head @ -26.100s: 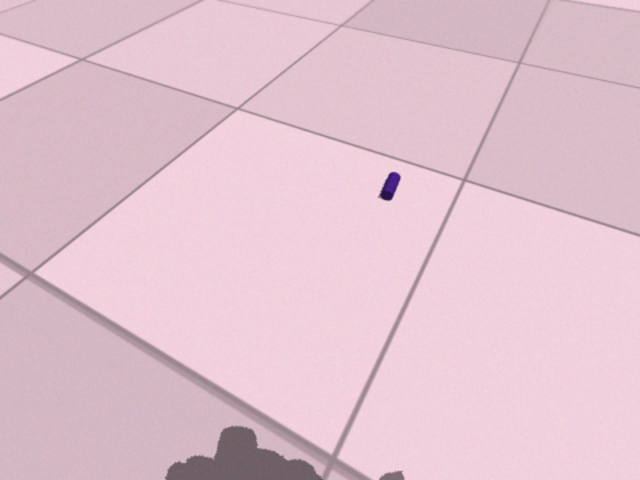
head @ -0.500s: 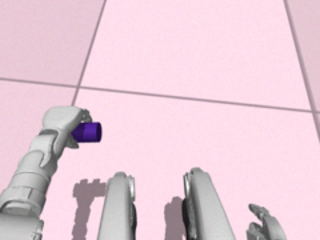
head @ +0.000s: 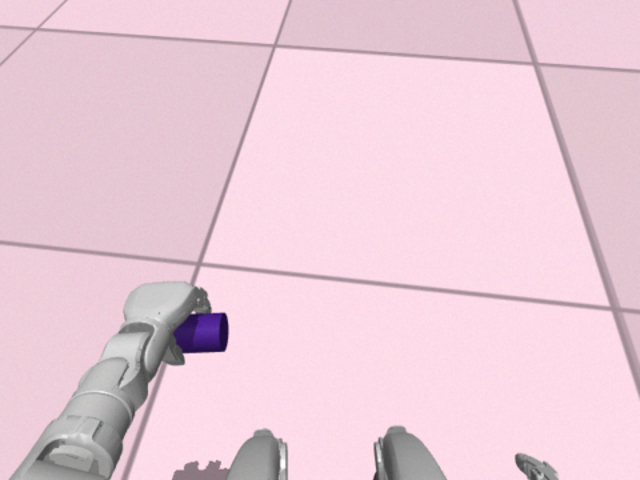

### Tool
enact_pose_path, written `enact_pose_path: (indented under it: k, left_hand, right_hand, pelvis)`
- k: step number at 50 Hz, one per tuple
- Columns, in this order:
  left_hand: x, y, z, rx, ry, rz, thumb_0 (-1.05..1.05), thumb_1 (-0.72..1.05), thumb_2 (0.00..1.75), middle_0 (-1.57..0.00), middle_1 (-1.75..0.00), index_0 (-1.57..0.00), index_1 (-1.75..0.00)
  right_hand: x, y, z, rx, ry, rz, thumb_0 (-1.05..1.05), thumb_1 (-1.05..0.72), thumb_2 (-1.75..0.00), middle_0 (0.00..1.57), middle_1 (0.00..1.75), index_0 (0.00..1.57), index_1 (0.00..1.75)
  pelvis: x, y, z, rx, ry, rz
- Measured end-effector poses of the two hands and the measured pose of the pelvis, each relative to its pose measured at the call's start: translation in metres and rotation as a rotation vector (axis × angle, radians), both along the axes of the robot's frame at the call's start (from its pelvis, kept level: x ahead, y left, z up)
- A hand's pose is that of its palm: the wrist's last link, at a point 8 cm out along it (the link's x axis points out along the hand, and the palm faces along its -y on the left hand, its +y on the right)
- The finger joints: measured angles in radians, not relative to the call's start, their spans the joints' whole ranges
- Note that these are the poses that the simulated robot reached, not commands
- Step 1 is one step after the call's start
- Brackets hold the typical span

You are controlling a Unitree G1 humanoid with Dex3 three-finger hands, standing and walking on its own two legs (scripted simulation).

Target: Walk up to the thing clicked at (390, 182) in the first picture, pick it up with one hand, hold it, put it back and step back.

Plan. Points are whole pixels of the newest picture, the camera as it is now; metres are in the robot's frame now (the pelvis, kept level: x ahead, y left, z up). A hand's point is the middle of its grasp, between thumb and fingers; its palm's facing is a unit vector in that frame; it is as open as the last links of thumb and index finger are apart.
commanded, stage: lift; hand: left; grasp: from above
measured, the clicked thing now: (178, 333) +0.34 +0.23 -0.11
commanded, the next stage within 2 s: hold in 0.30 s
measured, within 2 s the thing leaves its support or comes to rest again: neither
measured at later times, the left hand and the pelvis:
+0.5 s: hand (162, 299) +0.35 +0.22 -0.01, palm faces -0.47 -0.04 -0.88, open 8.5 cm; pelvis +0.04 +0.00 +0.06, yaw +0 degrees
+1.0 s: hand (156, 296) +0.34 +0.21 +0.02, palm faces -0.47 -0.03 -0.88, open 8.5 cm; pelvis +0.04 +0.00 +0.07, yaw -1 degrees
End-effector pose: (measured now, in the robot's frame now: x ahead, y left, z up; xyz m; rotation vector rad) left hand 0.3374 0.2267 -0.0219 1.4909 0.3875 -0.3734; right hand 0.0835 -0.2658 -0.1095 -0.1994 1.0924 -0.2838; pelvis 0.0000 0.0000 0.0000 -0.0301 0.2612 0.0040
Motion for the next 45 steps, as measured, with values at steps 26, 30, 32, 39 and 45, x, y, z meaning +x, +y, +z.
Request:
enact_pose_path:
  k: [26, 30, 32, 39, 45]
  left_hand:
    - [0.023, -0.005, 0.069, 0.005, 0.007, -0.012, 0.01, 0.22, 0.29, -0.87, -0.27, -0.89, -0.26]
    - [0.024, -0.005, 0.077, 0.006, 0.003, -0.016, 0.01, 0.22, 0.29, -0.87, -0.27, -0.88, -0.27]
    - [0.024, -0.005, 0.08, 0.005, 0.001, -0.017, 0.01, 0.22, 0.29, -0.87, -0.27, -0.88, -0.27]
    - [0.021, -0.007, 0.09, 0.003, 0.01, -0.029, 0.01, 0.22, 0.3, -0.87, -0.27, -0.88, -0.27]
    - [0.016, -0.009, 0.096, 0.0, 0.002, -0.033, 0.0, 0.22, 0.3, -0.86, -0.28, -0.87, -0.27]
  right_hand:
    - [0.047, 0.001, 0.056, 0.031, -0.033, -0.008, 0.01, -0.9, -0.9, 0.2, 0.3, 0.2, 0.3]
    - [0.053, 0.001, 0.06, 0.033, -0.041, -0.006, 0.01, -0.9, -0.9, 0.2, 0.3, 0.2, 0.3]
    - [0.056, 0.0, 0.062, 0.033, -0.048, -0.006, 0.01, -0.9, -0.9, 0.2, 0.3, 0.2, 0.3]
    - [0.064, 0.0, 0.069, 0.035, -0.076, -0.005, 0.01, -0.9, -0.9, 0.2, 0.3, 0.2, 0.3]
    - [0.068, 0.0, 0.073, 0.038, -0.093, 0.004, 0.01, -0.9, -0.9, 0.2, 0.3, 0.2, 0.3]
  pelvis:
    - [0.041, 0.0, 0.057, 0.02, -0.103, -0.009]
    - [0.044, 0.0, 0.06, 0.021, -0.116, -0.01]
    - [0.045, 0.0, 0.062, 0.022, -0.122, -0.011]
    - [0.046, -0.001, 0.066, 0.026, -0.142, -0.015]
    - [0.043, -0.002, 0.068, 0.028, -0.16, -0.015]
